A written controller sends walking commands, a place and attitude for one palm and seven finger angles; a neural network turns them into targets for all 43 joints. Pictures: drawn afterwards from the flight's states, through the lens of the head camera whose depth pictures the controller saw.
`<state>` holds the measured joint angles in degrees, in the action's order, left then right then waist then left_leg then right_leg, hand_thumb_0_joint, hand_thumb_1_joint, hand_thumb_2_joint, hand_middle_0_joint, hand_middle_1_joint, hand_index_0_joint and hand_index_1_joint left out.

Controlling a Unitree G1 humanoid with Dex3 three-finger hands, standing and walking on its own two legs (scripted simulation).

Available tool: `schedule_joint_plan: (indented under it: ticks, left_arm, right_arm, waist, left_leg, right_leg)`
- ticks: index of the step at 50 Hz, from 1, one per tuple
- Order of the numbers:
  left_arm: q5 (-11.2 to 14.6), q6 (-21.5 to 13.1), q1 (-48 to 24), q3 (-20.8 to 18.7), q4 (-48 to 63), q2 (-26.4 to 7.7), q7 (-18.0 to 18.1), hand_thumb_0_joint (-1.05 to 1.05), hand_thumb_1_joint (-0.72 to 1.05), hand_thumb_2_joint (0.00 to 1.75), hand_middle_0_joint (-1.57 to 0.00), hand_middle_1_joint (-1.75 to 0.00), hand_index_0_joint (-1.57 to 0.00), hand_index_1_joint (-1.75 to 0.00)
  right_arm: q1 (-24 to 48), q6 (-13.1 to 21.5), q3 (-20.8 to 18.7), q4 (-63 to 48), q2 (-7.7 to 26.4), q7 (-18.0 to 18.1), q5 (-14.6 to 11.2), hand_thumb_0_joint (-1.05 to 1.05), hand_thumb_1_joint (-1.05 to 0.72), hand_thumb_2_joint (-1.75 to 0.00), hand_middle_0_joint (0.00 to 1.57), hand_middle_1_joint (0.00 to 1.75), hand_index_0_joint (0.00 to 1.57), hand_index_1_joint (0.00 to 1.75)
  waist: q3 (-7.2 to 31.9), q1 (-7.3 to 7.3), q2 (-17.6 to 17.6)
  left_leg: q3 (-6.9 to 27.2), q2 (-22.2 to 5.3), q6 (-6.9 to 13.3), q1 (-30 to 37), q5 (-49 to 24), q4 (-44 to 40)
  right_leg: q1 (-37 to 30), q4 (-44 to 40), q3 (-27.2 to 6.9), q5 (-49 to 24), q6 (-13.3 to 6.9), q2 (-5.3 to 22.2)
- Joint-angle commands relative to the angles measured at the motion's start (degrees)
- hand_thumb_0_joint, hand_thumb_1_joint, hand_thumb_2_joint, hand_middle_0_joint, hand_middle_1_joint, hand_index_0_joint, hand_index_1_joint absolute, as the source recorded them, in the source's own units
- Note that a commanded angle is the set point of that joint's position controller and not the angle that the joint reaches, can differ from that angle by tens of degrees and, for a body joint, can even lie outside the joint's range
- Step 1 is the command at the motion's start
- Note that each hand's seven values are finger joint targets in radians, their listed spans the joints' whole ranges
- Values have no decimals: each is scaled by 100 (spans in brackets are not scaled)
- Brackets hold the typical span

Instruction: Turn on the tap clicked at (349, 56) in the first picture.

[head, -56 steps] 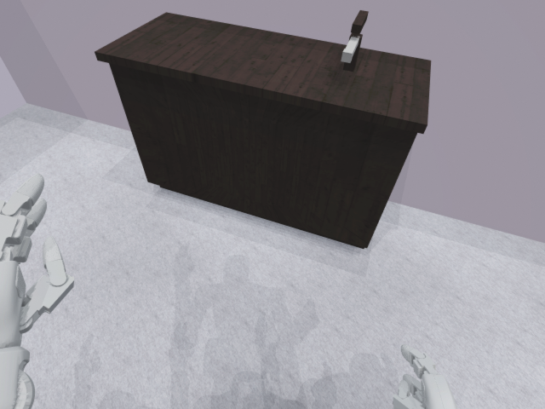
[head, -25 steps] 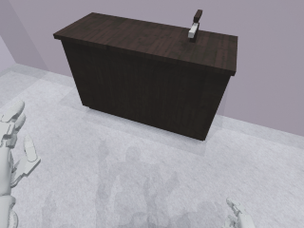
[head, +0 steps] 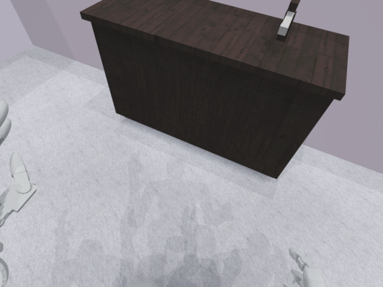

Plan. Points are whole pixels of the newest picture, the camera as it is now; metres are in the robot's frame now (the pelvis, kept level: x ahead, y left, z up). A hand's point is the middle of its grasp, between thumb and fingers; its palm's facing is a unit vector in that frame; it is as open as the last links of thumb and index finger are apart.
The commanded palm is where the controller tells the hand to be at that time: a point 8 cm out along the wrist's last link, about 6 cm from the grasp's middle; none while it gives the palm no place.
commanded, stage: walk to a spot facing it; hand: left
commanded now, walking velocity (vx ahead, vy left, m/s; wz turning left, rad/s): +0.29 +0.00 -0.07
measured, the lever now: (283, 29) +0.91 -0.26 +0.10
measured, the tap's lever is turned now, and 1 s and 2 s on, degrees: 0 0 0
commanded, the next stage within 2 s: turn to face it in 0.08 s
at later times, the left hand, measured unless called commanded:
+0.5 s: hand (134, 101) +0.39 +0.14 +0.18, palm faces +0.32 -0.84 -0.44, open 7.5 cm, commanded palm +0.33 +0.19 +0.20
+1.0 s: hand (169, 86) +0.43 +0.08 +0.19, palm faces +0.05 -0.93 -0.36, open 7.5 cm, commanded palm +0.40 +0.15 +0.20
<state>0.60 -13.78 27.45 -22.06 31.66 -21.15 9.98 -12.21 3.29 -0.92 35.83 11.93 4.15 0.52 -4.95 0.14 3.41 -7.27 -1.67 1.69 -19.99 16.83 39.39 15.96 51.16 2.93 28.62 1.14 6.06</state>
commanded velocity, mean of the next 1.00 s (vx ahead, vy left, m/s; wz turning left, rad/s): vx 0.04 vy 0.00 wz -0.52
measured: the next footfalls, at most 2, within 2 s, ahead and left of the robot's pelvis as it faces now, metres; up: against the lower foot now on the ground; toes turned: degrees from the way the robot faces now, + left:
right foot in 0.38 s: +0.27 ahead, -0.13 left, +0.00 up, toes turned -12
left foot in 0.98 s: +0.22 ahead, +0.07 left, +0.00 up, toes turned -19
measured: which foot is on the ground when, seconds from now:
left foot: down 0.00-0.38, up 0.40-0.96, down 0.98-1.00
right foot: up 0.00-0.36, down 0.38-1.00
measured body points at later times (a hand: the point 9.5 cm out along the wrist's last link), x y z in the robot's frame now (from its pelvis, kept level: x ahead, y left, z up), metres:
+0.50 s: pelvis +0.14 -0.07 +0.00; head +0.18 -0.09 +0.44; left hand +0.37 +0.18 +0.20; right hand +0.31 -0.31 -0.10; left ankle +0.09 +0.08 -0.63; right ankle +0.24 -0.12 -0.71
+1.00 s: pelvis +0.14 -0.05 +0.02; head +0.16 -0.06 +0.47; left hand +0.43 +0.13 +0.21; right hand +0.21 -0.34 -0.07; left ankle +0.18 +0.08 -0.71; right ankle +0.24 -0.12 -0.71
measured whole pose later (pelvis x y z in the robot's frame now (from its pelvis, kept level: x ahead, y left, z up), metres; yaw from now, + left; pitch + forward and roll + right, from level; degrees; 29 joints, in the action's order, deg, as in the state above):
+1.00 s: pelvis +0.14 -0.05 +0.02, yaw -22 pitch +2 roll +2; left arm 2.2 -10.4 24.3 -18.0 27.5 -19.9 7.9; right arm -12.4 -3.2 -0.3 31.2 13.0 1.2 0.1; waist 1.3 1.2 2.9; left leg -2.8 0.0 -0.6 -14.1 20.4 27.7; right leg 24.0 23.7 -6.1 1.9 -5.4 -9.0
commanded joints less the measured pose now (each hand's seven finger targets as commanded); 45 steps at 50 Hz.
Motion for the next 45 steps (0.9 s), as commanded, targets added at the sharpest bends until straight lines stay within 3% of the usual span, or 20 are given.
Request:
schedule_joint_plan:
  ticks: [1,4,6,9,13,15,17,18,19,20,21,22,24,26,27,31,33,39,43,45]
  left_arm:
    - [40,-364,-587,-540,1420,-1037,58,0,90,90,-20,-30,-20,-30]
    - [23,-326,-540,-478,1528,-921,18,0,90,90,-20,-30,-20,-30]
    - [54,-272,-151,-441,1358,-780,-22,0,90,90,-20,-30,-20,-30]
    - [59,-149,42,-452,1022,-710,-106,0,90,90,-20,-30,-20,-30]
    - [37,-68,-239,-496,639,-826,-166,0,90,90,-20,-30,-20,-30]
    - [26,-45,-625,-491,727,-915,-204,0,90,90,-20,-30,-20,-30]
    - [2,19,-909,-506,674,-1001,-233,0,90,90,-20,-30,-20,-30]
    - [-72,10,-1102,-509,781,-1128,-222,0,90,90,-20,-30,-20,-30]
    - [-68,-13,-1041,-575,723,-1215,-209,0,90,90,-20,-30,-20,-30]
    - [26,-41,-1098,-865,921,-1342,-123,0,90,90,-20,-30,-20,-30]
    - [25,-69,-851,-791,790,-1203,-117,0,90,90,-20,-30,-20,-30]
    - [47,-140,-777,-802,1022,-1317,-101,0,90,90,-20,-30,-20,-30]
    - [116,-287,-436,-997,1504,-1450,-80,0,90,90,-20,-30,-20,-30]
    - [197,-363,-75,-1031,1687,-1367,-81,0,90,90,-20,-30,-20,-30]
    - [238,-379,-20,-1083,1753,-1395,-81,0,90,90,-20,-30,-20,-30]
    - [335,-387,355,-1201,1300,-1358,-44,0,90,90,-20,-30,-20,-30]
    - [335,-308,384,-1129,805,-1241,-41,0,90,90,-20,-30,-20,-30]
    - [265,-73,-231,-479,154,-867,-49,0,90,90,-20,-30,-20,-30]
    - [164,-20,-647,-239,425,-894,-33,0,90,90,-20,-30,-20,-30]
    - [150,-89,-917,-297,825,-1070,-30,0,90,90,-20,-30,-20,-30]
  right_arm:
    - [431,326,-177,-833,584,-60,30,0,-90,-90,20,30,20,30]
    - [382,402,-232,-710,587,-77,-96,0,-90,-90,20,30,20,30]
    - [281,410,-218,-735,561,-94,-90,0,-90,-90,20,30,20,30]
    - [278,385,-177,-826,526,-78,-68,0,-90,-90,20,30,20,30]
    - [342,311,-114,-912,505,25,-12,0,-90,-90,20,30,20,30]
    - [386,296,-99,-948,486,35,-25,0,-90,-90,20,30,20,30]
    - [540,301,-82,-938,450,-19,-79,0,-90,-90,20,30,20,30]
    - [525,294,-94,-950,394,-71,-102,0,-90,-90,20,30,20,30]
    - [698,323,-88,-1118,258,-72,-77,0,-90,-90,20,30,20,30]
    - [690,345,-58,-1141,315,-82,20,0,-90,-90,20,30,20,30]
    - [538,324,-120,-1031,383,-121,24,0,-90,-90,20,30,20,30]
    - [445,229,-170,-998,475,-203,1,0,-90,-90,20,30,20,30]
    - [699,57,-132,-934,501,-296,-17,0,-90,-90,20,30,20,30]
    - [754,-2,-78,-976,459,-299,19,0,-90,-90,20,30,20,30]
    - [766,-11,-96,-1002,486,-299,34,0,-90,-90,20,30,20,30]
    - [642,-63,-113,-1003,499,-251,49,0,-90,-90,20,30,20,30]
    - [569,-106,-122,-997,535,-226,22,0,-90,-90,20,30,20,30]
    - [576,-253,-150,-1193,729,-166,-122,0,-90,-90,20,30,20,30]
    - [542,-399,-154,-1315,783,-200,-124,0,-90,-90,20,30,20,30]
    - [578,-396,-144,-1365,732,-213,-73,0,-90,-90,20,30,20,30]
  waist:
    - [1155,-249,-1279]
    - [936,-120,-1225]
    - [957,-99,-1363]
    - [879,-100,-1488]
    - [760,-111,-1518]
    - [965,-47,-1486]
    - [1239,116,-1087]
    - [1485,135,-168]
    - [1699,152,984]
    - [1698,78,1028]
    - [1618,-15,524]
    - [1705,12,544]
    - [1741,18,-134]
    - [1642,32,-299]
    - [1592,38,-301]
    - [1722,89,-215]
    - [1696,103,-102]
    - [1325,110,320]
    - [1213,175,478]
    - [1181,217,297]
  left_leg:
    - [3641,-2371,1429,2213,-1760,-2006]
    - [2162,-1857,1065,2241,-1967,-1914]
    - [1473,-1552,817,2086,-2290,-1990]
    - [729,-1378,573,1846,-2738,-2066]
    - [124,-1518,344,1679,-3531,-1828]
    - [-197,-1453,224,1713,-4042,-1000]
    - [-397,-1298,35,1325,-3397,467]
    - [-556,-896,-109,640,-2409,1931]
    - [-232,55,-280,-975,1068,3573]
    - [649,-58,-348,-1338,1975,4119]
    - [940,-289,-419,-1135,1719,4109]
    - [1011,-326,-503,-1101,1289,4109]
    - [1042,-408,-550,-1171,733,3912]
    - [949,-362,-581,-1143,536,3404]
    - [898,-336,-603,-1094,484,3101]
    - [736,-212,-621,-926,380,1825]
    - [667,-119,-601,-886,403,1468]
    - [696,16,-477,-600,670,650]
    - [675,106,-360,-143,918,97]
    - [643,103,-260,307,1051,-501]
  right_leg:
    - [2505,2610,-425,429,-40,-94]
    - [2863,2117,-148,-261,39,-2]
    - [2631,1579,112,-690,67,-85]
    - [2137,472,451,-1262,86,-168]
    - [1269,-888,719,-1627,-31,-447]
    - [485,-1639,997,-1846,-57,-765]
    - [-664,-2238,948,-2602,-67,-766]
    - [-1402,-2295,209,-3929,-330,-166]
    - [-2195,-2193,-2127,-6762,-1130,974]
    - [-1933,-2422,-2761,-7211,-1329,1559]
    - [-1489,-2703,-2768,-5879,-1180,1497]
    - [-1269,-2944,-2736,-4296,-1020,1371]
    - [-861,-3065,-2337,-2774,-1057,1109]
    - [-480,-3228,-1997,-2418,-1027,897]
    - [-301,-3358,-2029,-2234,-991,854]
    - [-453,-3456,-2115,-2364,-431,630]
    - [-507,-3555,-2185,-2229,-370,512]
    - [-439,-3772,-2524,-1862,-332,360]
    - [-110,-4071,-2759,-841,-398,313]
    - [168,-4141,-2814,-539,-468,267]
